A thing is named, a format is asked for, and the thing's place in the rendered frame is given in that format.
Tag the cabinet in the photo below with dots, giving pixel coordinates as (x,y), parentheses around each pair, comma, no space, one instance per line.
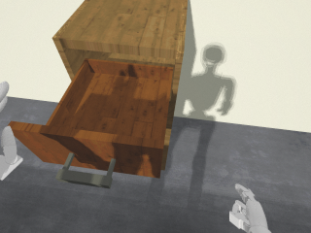
(149,32)

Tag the right robot hand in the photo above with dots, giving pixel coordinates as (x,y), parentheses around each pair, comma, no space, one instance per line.
(251,214)

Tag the handle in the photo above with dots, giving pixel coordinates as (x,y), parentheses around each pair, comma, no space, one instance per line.
(68,176)

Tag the drawer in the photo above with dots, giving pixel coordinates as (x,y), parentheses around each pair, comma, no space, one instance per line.
(111,109)

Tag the left robot hand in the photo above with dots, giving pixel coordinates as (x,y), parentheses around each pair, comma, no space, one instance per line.
(10,160)

